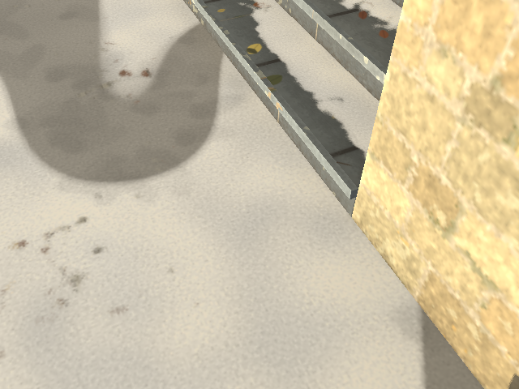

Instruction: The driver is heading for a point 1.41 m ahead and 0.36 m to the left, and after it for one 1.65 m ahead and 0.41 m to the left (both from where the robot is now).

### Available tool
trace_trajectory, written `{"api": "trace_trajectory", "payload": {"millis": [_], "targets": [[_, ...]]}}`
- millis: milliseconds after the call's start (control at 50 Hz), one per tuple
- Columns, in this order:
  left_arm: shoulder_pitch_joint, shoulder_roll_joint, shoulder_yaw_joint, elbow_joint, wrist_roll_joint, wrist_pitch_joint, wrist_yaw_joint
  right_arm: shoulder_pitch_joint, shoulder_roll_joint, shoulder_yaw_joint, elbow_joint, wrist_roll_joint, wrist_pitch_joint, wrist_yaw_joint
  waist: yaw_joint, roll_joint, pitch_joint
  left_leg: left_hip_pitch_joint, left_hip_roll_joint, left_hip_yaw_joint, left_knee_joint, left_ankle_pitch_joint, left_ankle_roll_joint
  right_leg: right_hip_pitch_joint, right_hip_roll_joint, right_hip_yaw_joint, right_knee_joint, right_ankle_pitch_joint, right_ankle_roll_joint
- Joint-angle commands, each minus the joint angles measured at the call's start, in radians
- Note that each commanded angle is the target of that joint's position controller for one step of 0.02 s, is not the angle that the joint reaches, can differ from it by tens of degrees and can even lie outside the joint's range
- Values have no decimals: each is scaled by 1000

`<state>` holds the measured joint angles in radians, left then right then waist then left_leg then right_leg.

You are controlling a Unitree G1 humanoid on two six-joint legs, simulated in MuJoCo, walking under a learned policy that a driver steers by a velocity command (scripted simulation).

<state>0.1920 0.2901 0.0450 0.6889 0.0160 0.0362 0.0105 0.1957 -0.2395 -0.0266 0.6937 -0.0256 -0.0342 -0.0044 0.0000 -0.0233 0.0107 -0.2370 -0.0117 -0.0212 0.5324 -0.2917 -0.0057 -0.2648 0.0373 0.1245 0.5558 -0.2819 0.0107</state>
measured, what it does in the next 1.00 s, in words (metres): walks ahead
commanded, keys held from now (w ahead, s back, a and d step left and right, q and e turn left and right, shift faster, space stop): no key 0.50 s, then w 0.50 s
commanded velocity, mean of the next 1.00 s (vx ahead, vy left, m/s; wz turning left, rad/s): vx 0.15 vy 0.00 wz -0.02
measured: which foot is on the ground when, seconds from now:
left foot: down 0.00-0.76, up 0.78-1.00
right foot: down 0.00-1.00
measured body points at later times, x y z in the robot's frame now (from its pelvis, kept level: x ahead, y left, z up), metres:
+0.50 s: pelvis +0.00 +0.00 +0.00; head +0.01 +0.00 +0.45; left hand +0.13 +0.25 -0.11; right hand +0.11 -0.26 -0.11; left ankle +0.00 +0.12 -0.73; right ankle +0.01 -0.13 -0.73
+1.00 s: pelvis +0.13 +0.00 +0.01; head +0.15 -0.02 +0.46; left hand +0.10 +0.26 -0.11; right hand +0.33 -0.23 -0.08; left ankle +0.23 +0.14 -0.67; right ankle +0.01 -0.13 -0.73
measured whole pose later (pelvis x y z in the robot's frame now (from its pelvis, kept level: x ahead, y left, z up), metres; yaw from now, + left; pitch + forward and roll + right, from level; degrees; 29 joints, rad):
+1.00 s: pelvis +0.13 +0.00 +0.01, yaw +0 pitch +3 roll +0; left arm 0.49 0.24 0.03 0.82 -0.01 -0.06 0.01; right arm 0.17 -0.27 -0.02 0.60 0.01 -0.09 0.04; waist 0.07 0.03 -0.01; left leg -0.66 0.05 0.02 0.90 -0.21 0.00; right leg -0.02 0.00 0.05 0.29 -0.33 -0.02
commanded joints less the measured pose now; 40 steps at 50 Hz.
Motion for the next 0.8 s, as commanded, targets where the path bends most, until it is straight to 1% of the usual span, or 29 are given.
{"api": "trace_trajectory", "payload": {"millis": [20,60,120,220,320,500,520,540,560,580,600,620,640,660,680,700,720,740,760,780,800], "targets": [[-24,103,27,-58,3,-21,1,-12,-128,-33,-76,2,-12,-4,-8,22,-32,10,69,-67,-78,111,25,1,-61,58,-73,150,-29],[-22,93,24,-51,2,-26,3,-1,-124,-32,-77,4,-9,-5,-14,-8,-38,24,63,-59,-62,131,23,-4,-63,65,-77,156,-27],[-18,87,21,-44,0,-28,6,6,-116,-30,-77,4,-7,-4,-15,-17,-34,30,57,-54,-56,128,21,-9,-64,69,-82,138,-25],[-10,80,19,-34,-1,-29,13,21,-108,-29,-70,6,-9,-2,-11,-2,-27,23,53,-53,-59,130,17,1,-63,67,-79,140,-25],[-6,70,17,-23,-3,-29,17,41,-103,-30,-60,7,-10,-6,-9,13,-24,19,51,-52,-61,130,12,11,-60,60,-73,149,-25],[-5,52,14,8,-5,-30,20,76,-97,-31,-45,9,-8,-15,-9,18,-12,12,48,-54,-66,117,11,14,-53,49,-71,151,-18],[10,46,12,19,-4,-29,21,93,-90,-29,-37,7,-6,-16,-9,16,-32,18,39,-46,-72,34,14,20,-44,39,-77,66,-20],[16,53,15,26,-8,-27,23,98,-97,-31,-34,11,-2,-19,-8,19,-16,1,25,-41,-72,-102,25,0,-26,24,-70,-77,-28],[27,65,20,31,-15,-27,24,100,-109,-36,-36,16,1,-23,-6,30,13,-30,19,-50,-73,-263,48,-40,-7,6,-55,-253,-42],[30,66,21,30,-21,-33,24,103,-113,-37,-41,21,1,-28,-6,43,60,-68,32,-80,-90,-386,73,-94,-3,0,-46,-364,-54],[25,63,20,26,-26,-48,21,117,-117,-38,-43,26,-4,-31,-12,56,97,-89,54,-121,-111,-458,99,-138,-7,-4,-26,-400,-63],[17,50,17,21,-31,-67,16,143,-125,-41,-40,31,-13,-32,-20,73,111,-76,90,-182,-134,-493,128,-176,-9,-16,9,-380,-65],[4,34,14,16,-35,-88,8,173,-142,-46,-32,34,-21,-31,-29,103,111,-41,141,-264,-172,-516,162,-211,-4,-44,63,-317,-61],[-11,15,10,11,-39,-108,0,197,-165,-54,-23,36,-26,-31,-32,156,103,-6,210,-370,-231,-541,202,-234,6,-90,137,-227,-53],[-28,13,10,3,-44,-123,-6,196,-186,-59,-23,38,-25,-30,-30,184,116,-5,268,-448,-275,-540,234,-244,-4,-119,167,-174,-55],[-12,5,8,8,-52,-137,-17,187,-182,-55,-28,40,-20,-26,-20,177,124,-45,268,-457,-279,-511,241,-191,-15,-119,135,-183,-70],[23,15,9,13,-52,-147,-26,137,-173,-48,-51,35,-15,-22,8,194,128,-106,241,-410,-258,-460,225,-92,-19,-123,41,-182,-86],[121,35,20,49,-50,-153,-31,65,-145,-37,-78,36,-12,-19,62,181,102,-184,178,-311,-195,-375,180,62,-22,-101,-45,-147,-102],[233,97,39,88,-38,-161,-33,0,-88,-19,-116,37,-20,-17,97,55,85,-301,60,-151,17,-216,106,192,-96,91,-127,-217,-144],[342,198,69,109,-32,-164,-37,-22,-65,-14,-158,40,-42,-18,114,-190,52,-495,-48,3,355,-110,32,368,-271,443,-269,-227,-254],[380,190,67,103,-16,-165,-39,-20,-109,-23,-169,51,-64,-20,125,-222,53,-666,-42,-60,581,-299,21,440,-401,649,-337,-59,-351]]}}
